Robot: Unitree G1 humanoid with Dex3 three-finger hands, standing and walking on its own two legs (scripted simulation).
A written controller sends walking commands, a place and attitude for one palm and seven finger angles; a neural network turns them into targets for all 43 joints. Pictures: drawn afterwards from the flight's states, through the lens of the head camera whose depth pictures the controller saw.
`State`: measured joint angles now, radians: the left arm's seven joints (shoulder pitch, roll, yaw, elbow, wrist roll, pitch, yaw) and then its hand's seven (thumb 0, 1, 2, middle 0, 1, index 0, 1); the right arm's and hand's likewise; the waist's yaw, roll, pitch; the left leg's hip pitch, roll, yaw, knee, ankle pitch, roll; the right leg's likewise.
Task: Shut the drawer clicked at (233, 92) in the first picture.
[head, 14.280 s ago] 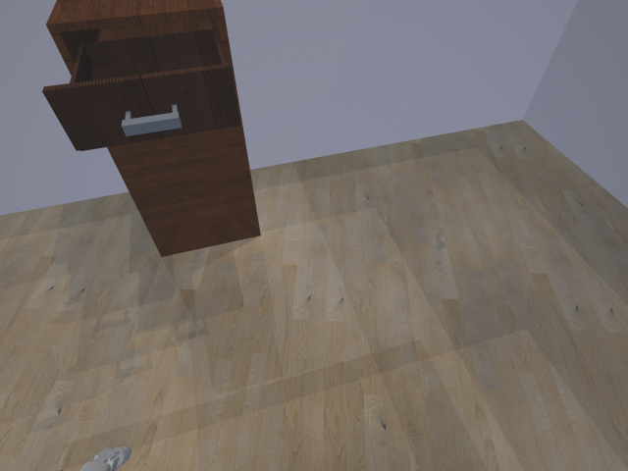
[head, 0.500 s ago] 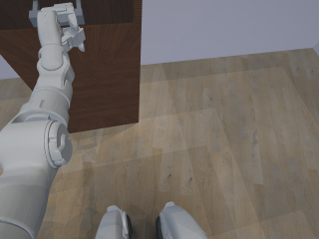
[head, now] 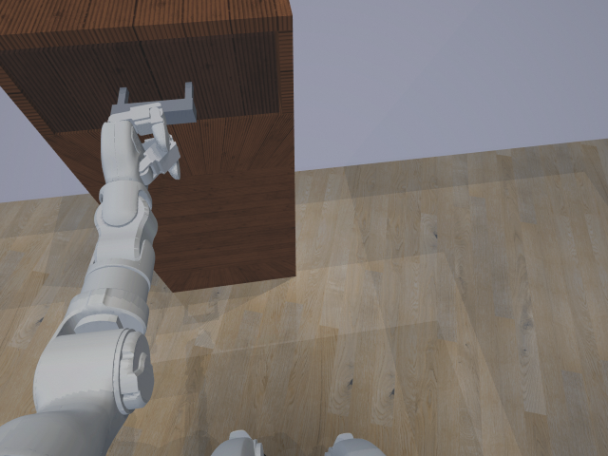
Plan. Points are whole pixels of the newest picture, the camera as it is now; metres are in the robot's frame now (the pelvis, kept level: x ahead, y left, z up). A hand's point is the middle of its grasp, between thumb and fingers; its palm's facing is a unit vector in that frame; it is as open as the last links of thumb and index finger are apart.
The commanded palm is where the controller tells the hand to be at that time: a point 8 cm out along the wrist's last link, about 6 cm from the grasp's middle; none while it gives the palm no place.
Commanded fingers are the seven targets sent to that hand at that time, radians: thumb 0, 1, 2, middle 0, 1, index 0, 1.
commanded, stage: draw the hand back to the body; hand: left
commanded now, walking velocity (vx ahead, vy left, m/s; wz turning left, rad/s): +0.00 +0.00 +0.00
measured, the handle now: (155, 102) +0.60 +0.17 +0.08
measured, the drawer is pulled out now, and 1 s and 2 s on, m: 0.00 0.00 0.00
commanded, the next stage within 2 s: step back with the hand held close in 1.22 s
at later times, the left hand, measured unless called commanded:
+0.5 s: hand (77, 263) +0.31 +0.18 +0.16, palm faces +0.13 -0.97 -0.19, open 3.3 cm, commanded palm +0.27 +0.24 +0.17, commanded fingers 0.00 0.90 0.90 -1.40 -1.60 -1.40 -1.60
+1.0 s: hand out of the picture +0.18 +0.26 +0.21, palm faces +0.37 -0.86 -0.36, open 3.3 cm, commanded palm +0.12 +0.30 +0.23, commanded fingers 0.00 0.90 0.90 -1.40 -1.60 -1.40 -1.60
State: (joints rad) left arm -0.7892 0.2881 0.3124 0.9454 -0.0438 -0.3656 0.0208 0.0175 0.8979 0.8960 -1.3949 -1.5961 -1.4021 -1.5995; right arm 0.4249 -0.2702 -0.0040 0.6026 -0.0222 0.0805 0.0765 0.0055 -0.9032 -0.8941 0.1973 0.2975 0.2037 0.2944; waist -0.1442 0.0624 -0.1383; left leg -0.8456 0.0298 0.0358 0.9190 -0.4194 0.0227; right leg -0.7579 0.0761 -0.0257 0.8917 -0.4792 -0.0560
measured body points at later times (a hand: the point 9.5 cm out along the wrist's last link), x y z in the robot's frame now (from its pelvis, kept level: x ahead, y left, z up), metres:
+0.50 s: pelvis -0.01 +0.00 +0.04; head -0.01 -0.02 +0.49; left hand +0.30 +0.23 +0.17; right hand +0.19 -0.23 -0.04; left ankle +0.00 +0.11 -0.69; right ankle -0.04 -0.09 -0.69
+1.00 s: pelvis -0.01 +0.02 +0.06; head -0.04 -0.01 +0.51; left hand +0.15 +0.30 +0.23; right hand +0.18 -0.19 -0.03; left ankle +0.00 +0.11 -0.69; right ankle -0.04 -0.09 -0.69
